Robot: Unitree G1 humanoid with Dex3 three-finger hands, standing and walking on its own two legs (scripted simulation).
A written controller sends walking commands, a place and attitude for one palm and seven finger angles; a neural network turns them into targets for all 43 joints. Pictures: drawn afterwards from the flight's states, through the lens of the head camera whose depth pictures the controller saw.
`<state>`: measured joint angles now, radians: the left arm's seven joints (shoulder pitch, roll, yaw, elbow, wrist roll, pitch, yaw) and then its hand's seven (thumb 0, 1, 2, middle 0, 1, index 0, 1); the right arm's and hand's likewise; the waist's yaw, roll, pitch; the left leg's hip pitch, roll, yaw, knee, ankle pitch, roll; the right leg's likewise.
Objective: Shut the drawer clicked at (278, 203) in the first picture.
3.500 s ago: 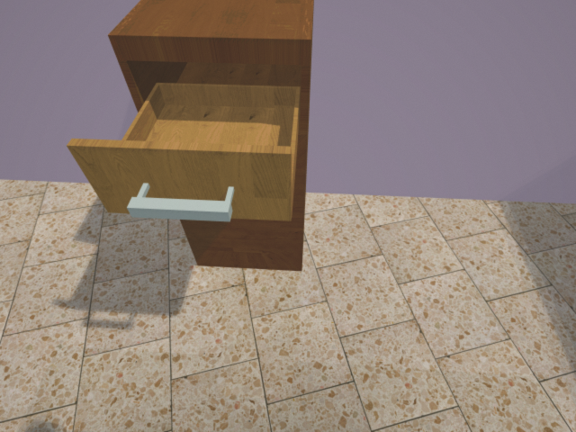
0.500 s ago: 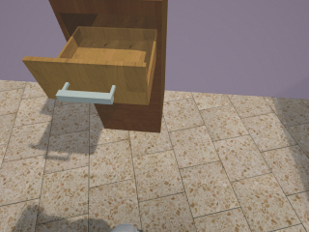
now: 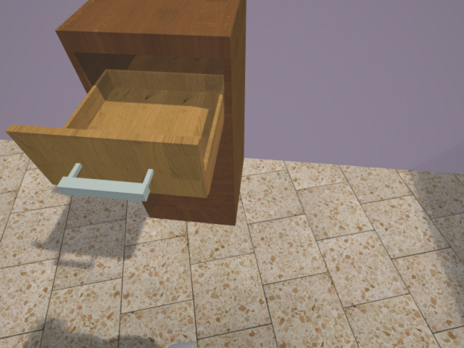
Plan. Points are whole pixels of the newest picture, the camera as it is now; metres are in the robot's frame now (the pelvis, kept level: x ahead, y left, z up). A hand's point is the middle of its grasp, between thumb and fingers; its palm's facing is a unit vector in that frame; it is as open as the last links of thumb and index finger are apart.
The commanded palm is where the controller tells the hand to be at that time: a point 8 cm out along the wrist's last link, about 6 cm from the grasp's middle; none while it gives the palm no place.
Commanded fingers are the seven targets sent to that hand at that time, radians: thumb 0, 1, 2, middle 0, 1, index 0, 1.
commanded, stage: take the last steps up to it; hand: left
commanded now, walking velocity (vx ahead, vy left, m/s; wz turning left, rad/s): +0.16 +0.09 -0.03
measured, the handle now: (108, 179) +0.42 +0.28 +0.01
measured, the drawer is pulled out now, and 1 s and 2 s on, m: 0.30 0.30 0.30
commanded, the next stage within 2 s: come to a stop and stand still in 0.04 s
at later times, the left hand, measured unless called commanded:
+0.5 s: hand out of the picture +0.11 +0.18 -0.18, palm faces +0.05 -0.97 -0.24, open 7.3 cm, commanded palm none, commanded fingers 0.00 0.90 0.90 -0.20 -0.30 -0.20 -0.30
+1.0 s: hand out of the picture +0.13 +0.21 -0.17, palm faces -0.02 -0.97 -0.26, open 7.3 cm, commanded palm none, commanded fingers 0.00 0.90 0.90 -0.20 -0.30 -0.20 -0.30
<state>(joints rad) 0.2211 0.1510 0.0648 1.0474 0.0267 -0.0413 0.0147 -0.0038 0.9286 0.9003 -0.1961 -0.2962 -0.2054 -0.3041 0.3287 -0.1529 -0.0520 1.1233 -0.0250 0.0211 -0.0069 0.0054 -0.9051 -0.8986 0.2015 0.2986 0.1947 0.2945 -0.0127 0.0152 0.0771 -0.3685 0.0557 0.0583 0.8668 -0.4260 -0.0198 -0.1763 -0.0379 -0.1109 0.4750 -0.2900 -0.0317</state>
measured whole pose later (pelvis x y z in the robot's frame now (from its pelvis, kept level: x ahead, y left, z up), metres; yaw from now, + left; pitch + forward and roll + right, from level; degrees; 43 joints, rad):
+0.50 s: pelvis +0.08 +0.00 -0.01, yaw -1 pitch +0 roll +1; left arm 0.22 0.15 0.05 1.05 0.02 0.01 0.04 0.00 0.92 0.90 -0.20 -0.30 -0.21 -0.30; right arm 0.12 -0.17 -0.05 1.03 -0.01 0.05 -0.04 0.00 -0.92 -0.90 0.20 0.30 0.20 0.29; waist 0.02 0.00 0.10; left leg -0.30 0.06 0.07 0.62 -0.27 -0.03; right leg -0.14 -0.02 -0.09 0.53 -0.39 -0.04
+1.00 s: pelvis +0.04 +0.02 -0.02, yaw -2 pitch -3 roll +0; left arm 0.24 0.19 0.00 0.92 0.02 0.02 0.04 0.00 0.91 0.90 -0.20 -0.30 -0.20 -0.30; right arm 0.26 -0.17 -0.03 0.94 -0.03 0.03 -0.01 0.00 -0.91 -0.90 0.20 0.30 0.20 0.29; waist -0.01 0.02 0.02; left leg -0.34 0.02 0.04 0.64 -0.25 0.01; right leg -0.24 -0.02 0.01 0.66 -0.37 0.01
